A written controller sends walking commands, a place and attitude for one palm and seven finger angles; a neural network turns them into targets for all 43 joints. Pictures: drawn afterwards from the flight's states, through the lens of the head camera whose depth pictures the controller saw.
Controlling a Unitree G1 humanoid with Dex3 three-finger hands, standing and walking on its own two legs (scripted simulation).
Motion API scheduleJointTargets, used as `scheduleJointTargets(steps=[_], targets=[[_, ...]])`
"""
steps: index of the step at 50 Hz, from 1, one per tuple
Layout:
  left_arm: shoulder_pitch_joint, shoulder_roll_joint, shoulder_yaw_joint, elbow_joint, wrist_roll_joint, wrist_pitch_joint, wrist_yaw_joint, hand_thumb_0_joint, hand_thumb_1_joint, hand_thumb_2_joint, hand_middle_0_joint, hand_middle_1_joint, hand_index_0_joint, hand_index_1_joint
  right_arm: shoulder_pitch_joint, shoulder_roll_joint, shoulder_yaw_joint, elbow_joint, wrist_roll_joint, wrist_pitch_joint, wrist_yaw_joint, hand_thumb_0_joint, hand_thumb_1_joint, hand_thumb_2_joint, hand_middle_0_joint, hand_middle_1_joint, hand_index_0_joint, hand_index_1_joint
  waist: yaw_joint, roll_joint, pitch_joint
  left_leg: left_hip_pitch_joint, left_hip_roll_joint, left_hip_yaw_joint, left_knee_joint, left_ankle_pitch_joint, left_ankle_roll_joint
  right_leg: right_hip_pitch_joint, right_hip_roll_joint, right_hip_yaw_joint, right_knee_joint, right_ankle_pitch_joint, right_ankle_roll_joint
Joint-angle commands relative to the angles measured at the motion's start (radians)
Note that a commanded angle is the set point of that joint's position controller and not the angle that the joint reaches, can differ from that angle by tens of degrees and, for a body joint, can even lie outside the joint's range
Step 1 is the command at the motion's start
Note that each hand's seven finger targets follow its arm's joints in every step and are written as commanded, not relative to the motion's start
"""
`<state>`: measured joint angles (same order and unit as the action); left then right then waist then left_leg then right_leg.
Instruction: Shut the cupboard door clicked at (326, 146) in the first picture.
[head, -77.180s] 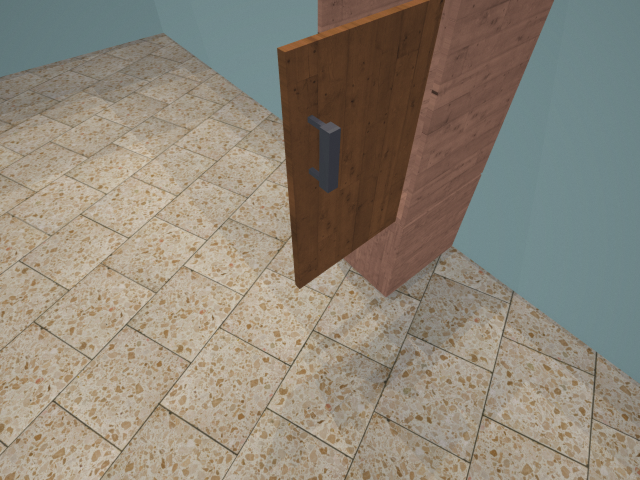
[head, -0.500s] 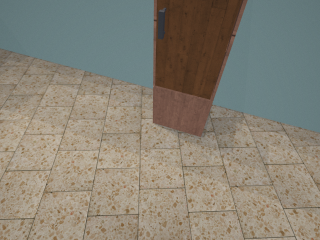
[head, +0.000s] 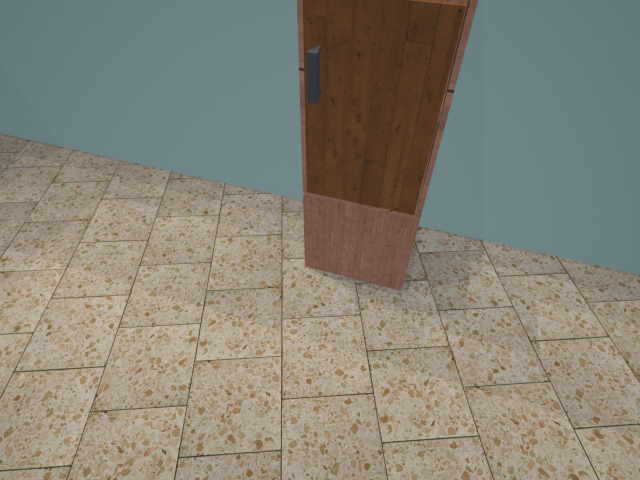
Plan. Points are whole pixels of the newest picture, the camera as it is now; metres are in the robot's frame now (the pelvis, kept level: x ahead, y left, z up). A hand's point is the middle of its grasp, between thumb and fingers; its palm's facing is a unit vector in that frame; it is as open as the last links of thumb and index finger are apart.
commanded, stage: let the arm hang, fingers relaxed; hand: left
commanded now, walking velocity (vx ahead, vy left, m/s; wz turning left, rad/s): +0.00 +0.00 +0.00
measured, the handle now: (316, 74) +1.02 +0.06 +0.06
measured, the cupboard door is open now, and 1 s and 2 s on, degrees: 0 0 0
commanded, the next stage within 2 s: look to check the result in 0.06 s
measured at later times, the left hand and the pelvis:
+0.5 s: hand out of the picture +0.07 +0.23 -0.16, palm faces -0.01 -0.95 -0.32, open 7.4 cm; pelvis +0.02 -0.01 +0.00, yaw +0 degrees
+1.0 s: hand out of the picture +0.10 +0.22 -0.16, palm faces -0.01 -0.95 -0.31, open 7.4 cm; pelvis +0.05 -0.01 +0.01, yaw +0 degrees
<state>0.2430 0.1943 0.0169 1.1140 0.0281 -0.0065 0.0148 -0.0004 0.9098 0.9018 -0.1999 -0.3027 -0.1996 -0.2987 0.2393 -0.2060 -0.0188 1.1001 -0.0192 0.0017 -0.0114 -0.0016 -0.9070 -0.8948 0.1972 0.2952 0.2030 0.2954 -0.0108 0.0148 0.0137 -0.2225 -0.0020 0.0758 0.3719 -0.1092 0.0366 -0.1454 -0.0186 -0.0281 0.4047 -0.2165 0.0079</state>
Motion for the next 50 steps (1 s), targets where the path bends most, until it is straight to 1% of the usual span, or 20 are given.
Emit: scheduleJointTargets(steps=[1, 7, 11, 12, 14, 16, 18, 21, 24, 26, 28, 35, 36, 38, 39, 41, 44, 46, 49, 50], targets=[[0.028, 0.186, 0.036, -0.033, -0.005, -0.009, 0.006, 0.000, 0.900, 0.900, -0.200, -0.300, -0.200, -0.300, 0.010, -0.172, -0.033, -0.042, 0.003, -0.011, -0.009, 0.000, -0.900, -0.900, 0.200, 0.300, 0.200, 0.300, 0.001, -0.009, 0.074, 0.023, 0.106, -0.155, -0.112, -0.203, -0.001, -0.110, -0.081, 0.102, -0.133, -0.114, -0.050], [-0.018, 0.221, 0.035, -0.031, -0.010, -0.017, 0.002, 0.000, 0.900, 0.900, -0.200, -0.300, -0.200, -0.300, -0.027, -0.205, -0.032, -0.041, 0.003, -0.016, -0.008, 0.000, -0.900, -0.900, 0.200, 0.300, 0.200, 0.300, -0.003, -0.025, 0.042, 0.066, 0.110, -0.139, -0.089, -0.112, -0.005, -0.090, -0.096, 0.114, -0.152, -0.079, -0.056], [-0.034, 0.247, 0.036, -0.030, -0.012, -0.019, 0.000, 0.000, 0.900, 0.900, -0.200, -0.300, -0.200, -0.300, -0.050, -0.235, -0.031, -0.038, 0.007, -0.020, -0.007, 0.000, -0.900, -0.900, 0.200, 0.300, 0.200, 0.300, 0.000, 0.004, 0.008, 0.086, 0.118, -0.147, -0.089, -0.061, -0.005, -0.049, -0.095, 0.111, -0.146, -0.027, -0.056], [-0.039, 0.248, 0.034, -0.026, -0.013, -0.019, 0.000, 0.000, 0.900, 0.900, -0.200, -0.300, -0.200, -0.300, -0.059, -0.237, -0.030, -0.037, 0.006, -0.021, -0.008, 0.000, -0.900, -0.900, 0.200, 0.300, 0.200, 0.300, 0.001, 0.012, 0.008, 0.089, 0.122, -0.146, -0.091, -0.042, -0.005, -0.042, -0.098, 0.109, -0.146, -0.004, -0.055], [-0.051, 0.257, 0.033, -0.023, -0.014, -0.019, -0.001, 0.000, 0.900, 0.900, -0.200, -0.300, -0.200, -0.300, -0.070, -0.248, -0.028, -0.034, 0.007, -0.022, -0.008, 0.000, -0.900, -0.900, 0.200, 0.300, 0.200, 0.300, 0.000, -0.001, 0.008, 0.093, 0.126, -0.149, -0.095, -0.024, -0.005, -0.030, -0.099, 0.109, -0.148, 0.011, -0.053], [-0.057, 0.268, 0.034, -0.024, -0.013, -0.018, -0.002, 0.000, 0.900, 0.900, -0.200, -0.300, -0.200, -0.300, -0.078, -0.262, -0.027, -0.033, 0.008, -0.021, -0.007, 0.000, -0.900, -0.900, 0.200, 0.300, 0.200, 0.300, 0.001, -0.006, 0.007, 0.096, 0.128, -0.152, -0.098, -0.023, -0.005, -0.025, -0.097, 0.104, -0.150, 0.011, -0.052], [-0.067, 0.273, 0.032, -0.020, -0.013, -0.017, -0.002, 0.000, 0.900, 0.900, -0.200, -0.300, -0.200, -0.300, -0.091, -0.265, -0.026, -0.031, 0.007, -0.021, -0.006, 0.000, -0.900, -0.900, 0.200, 0.300, 0.200, 0.300, 0.002, 0.003, 0.009, 0.098, 0.130, -0.154, -0.106, -0.021, -0.006, -0.019, -0.101, 0.103, -0.152, 0.014, -0.050], [-0.072, 0.287, 0.032, -0.023, -0.013, -0.020, -0.002, 0.000, 0.900, 0.900, -0.200, -0.300, -0.200, -0.300, -0.105, -0.279, -0.026, -0.035, 0.009, -0.022, -0.005, 0.000, -0.900, -0.900, 0.200, 0.300, 0.200, 0.300, 0.003, -0.015, -0.011, 0.120, 0.131, -0.151, -0.095, 0.025, -0.004, -0.008, -0.105, 0.100, -0.157, 0.052, -0.048], [-0.088, 0.290, 0.029, -0.023, -0.015, -0.020, -0.002, 0.000, 0.900, 0.900, -0.200, -0.300, -0.200, -0.300, -0.121, -0.285, -0.023, -0.032, 0.007, -0.023, -0.005, 0.000, -0.900, -0.900, 0.200, 0.300, 0.200, 0.300, 0.001, -0.012, -0.011, 0.126, 0.133, -0.152, -0.099, 0.046, -0.007, 0.002, -0.107, 0.099, -0.158, 0.073, -0.045], [-0.093, 0.297, 0.030, -0.025, -0.014, -0.022, -0.002, 0.000, 0.900, 0.900, -0.200, -0.300, -0.200, -0.300, -0.123, -0.293, -0.023, -0.037, 0.009, -0.023, -0.004, 0.000, -0.900, -0.900, 0.200, 0.300, 0.200, 0.300, 0.002, -0.010, -0.028, 0.134, 0.135, -0.152, -0.096, 0.068, -0.006, 0.015, -0.107, 0.099, -0.157, 0.091, -0.045], [-0.099, 0.295, 0.029, -0.024, -0.014, -0.021, -0.002, 0.000, 0.900, 0.900, -0.200, -0.300, -0.200, -0.300, -0.135, -0.290, -0.021, -0.034, 0.007, -0.023, -0.004, 0.000, -0.900, -0.900, 0.200, 0.300, 0.200, 0.300, 0.002, -0.008, -0.015, 0.133, 0.134, -0.153, -0.101, 0.069, -0.008, 0.014, -0.110, 0.096, -0.161, 0.094, -0.042], [-0.109, 0.298, 0.029, -0.028, -0.013, -0.023, -0.001, 0.000, 0.900, 0.900, -0.200, -0.300, -0.200, -0.300, -0.152, -0.295, -0.019, -0.035, 0.007, -0.025, -0.005, 0.000, -0.900, -0.900, 0.200, 0.300, 0.200, 0.300, 0.001, -0.015, -0.027, 0.152, 0.137, -0.148, -0.097, 0.117, -0.009, 0.030, -0.112, 0.091, -0.161, 0.146, -0.040], [-0.104, 0.299, 0.031, -0.031, -0.013, -0.024, -0.001, 0.000, 0.900, 0.900, -0.200, -0.300, -0.200, -0.300, -0.149, -0.297, -0.019, -0.039, 0.009, -0.026, -0.005, 0.000, -0.900, -0.900, 0.200, 0.300, 0.200, 0.300, 0.002, -0.016, -0.039, 0.158, 0.137, -0.149, -0.093, 0.134, -0.007, 0.037, -0.114, 0.090, -0.159, 0.163, -0.040], [-0.110, 0.296, 0.030, -0.029, -0.013, -0.022, 0.000, 0.000, 0.900, 0.900, -0.200, -0.300, -0.200, -0.300, -0.151, -0.292, -0.018, -0.036, 0.007, -0.024, -0.005, 0.000, -0.900, -0.900, 0.200, 0.300, 0.200, 0.300, 0.001, -0.017, -0.023, 0.151, 0.136, -0.148, -0.098, 0.121, -0.010, 0.035, -0.112, 0.091, -0.163, 0.154, -0.040], [-0.105, 0.295, 0.030, -0.029, -0.013, -0.023, 0.000, 0.000, 0.900, 0.900, -0.200, -0.300, -0.200, -0.300, -0.150, -0.291, -0.018, -0.035, 0.007, -0.025, -0.005, 0.000, -0.900, -0.900, 0.200, 0.300, 0.200, 0.300, 0.002, -0.009, -0.036, 0.158, 0.136, -0.146, -0.095, 0.130, -0.010, 0.043, -0.115, 0.090, -0.163, 0.162, -0.040], [-0.104, 0.297, 0.032, -0.032, -0.013, -0.024, 0.001, 0.000, 0.900, 0.900, -0.200, -0.300, -0.200, -0.300, -0.150, -0.293, -0.019, -0.039, 0.008, -0.025, -0.006, 0.000, -0.900, -0.900, 0.200, 0.300, 0.200, 0.300, 0.002, -0.020, -0.037, 0.161, 0.136, -0.145, -0.090, 0.145, -0.010, 0.047, -0.114, 0.088, -0.161, 0.186, -0.041], [-0.100, 0.291, 0.031, -0.029, -0.014, -0.024, 0.002, 0.000, 0.900, 0.900, -0.200, -0.300, -0.200, -0.300, -0.146, -0.287, -0.017, -0.036, 0.007, -0.026, -0.008, 0.000, -0.900, -0.900, 0.200, 0.300, 0.200, 0.300, 0.001, -0.012, -0.048, 0.170, 0.136, -0.142, -0.087, 0.163, -0.012, 0.059, -0.115, 0.089, -0.157, 0.208, -0.042], [-0.092, 0.291, 0.033, -0.028, -0.013, -0.025, 0.003, 0.000, 0.900, 0.900, -0.200, -0.300, -0.200, -0.300, -0.143, -0.286, -0.016, -0.035, 0.009, -0.025, -0.009, 0.000, -0.900, -0.900, 0.200, 0.300, 0.200, 0.300, 0.003, -0.019, -0.050, 0.173, 0.137, -0.140, -0.083, 0.171, -0.010, 0.063, -0.116, 0.086, -0.159, 0.223, -0.043], [-0.092, 0.285, 0.030, -0.025, -0.014, -0.023, 0.004, 0.000, 0.900, 0.900, -0.200, -0.300, -0.200, -0.300, -0.139, -0.280, -0.015, -0.031, 0.008, -0.024, -0.010, 0.000, -0.900, -0.900, 0.200, 0.300, 0.200, 0.300, 0.002, -0.004, -0.036, 0.169, 0.135, -0.136, -0.086, 0.174, -0.013, 0.064, -0.116, 0.085, -0.159, 0.226, -0.043], [-0.088, 0.284, 0.030, -0.024, -0.015, -0.022, 0.004, 0.000, 0.900, 0.900, -0.200, -0.300, -0.200, -0.300, -0.136, -0.277, -0.014, -0.030, 0.008, -0.024, -0.010, 0.000, -0.900, -0.900, 0.200, 0.300, 0.200, 0.300, 0.003, -0.009, -0.038, 0.171, 0.135, -0.136, -0.086, 0.166, -0.013, 0.065, -0.116, 0.086, -0.161, 0.220, -0.043]])
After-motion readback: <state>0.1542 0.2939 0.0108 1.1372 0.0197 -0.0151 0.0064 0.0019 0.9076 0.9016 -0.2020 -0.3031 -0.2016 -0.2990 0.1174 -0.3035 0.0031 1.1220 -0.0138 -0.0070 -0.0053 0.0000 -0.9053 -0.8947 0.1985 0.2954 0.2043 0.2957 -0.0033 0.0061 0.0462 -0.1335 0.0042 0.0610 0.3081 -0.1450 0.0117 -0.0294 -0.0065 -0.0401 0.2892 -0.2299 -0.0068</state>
